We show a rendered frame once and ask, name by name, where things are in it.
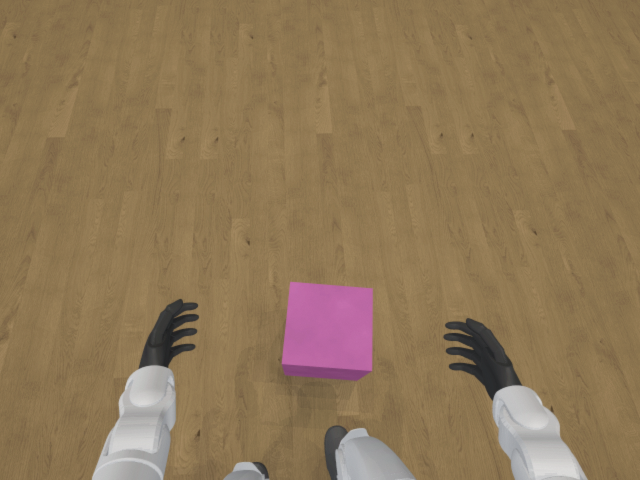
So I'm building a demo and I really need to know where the right robot shin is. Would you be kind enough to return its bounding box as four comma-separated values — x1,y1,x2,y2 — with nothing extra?
336,428,369,480

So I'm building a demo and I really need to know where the robot left forearm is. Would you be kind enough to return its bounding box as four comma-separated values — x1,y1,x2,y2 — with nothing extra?
92,365,176,480

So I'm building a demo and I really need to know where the carton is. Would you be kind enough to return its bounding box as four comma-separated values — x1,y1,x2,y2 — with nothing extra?
282,282,373,381

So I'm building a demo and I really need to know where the robot right forearm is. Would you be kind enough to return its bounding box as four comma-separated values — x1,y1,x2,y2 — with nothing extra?
492,385,588,480

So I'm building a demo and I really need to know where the robot left hand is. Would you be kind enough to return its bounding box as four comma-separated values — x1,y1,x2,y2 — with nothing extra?
139,299,199,369

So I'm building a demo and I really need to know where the robot right hand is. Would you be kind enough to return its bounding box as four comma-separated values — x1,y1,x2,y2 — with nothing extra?
443,318,522,401

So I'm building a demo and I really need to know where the robot right foot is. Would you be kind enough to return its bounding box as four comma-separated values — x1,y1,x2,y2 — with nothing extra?
324,425,348,480

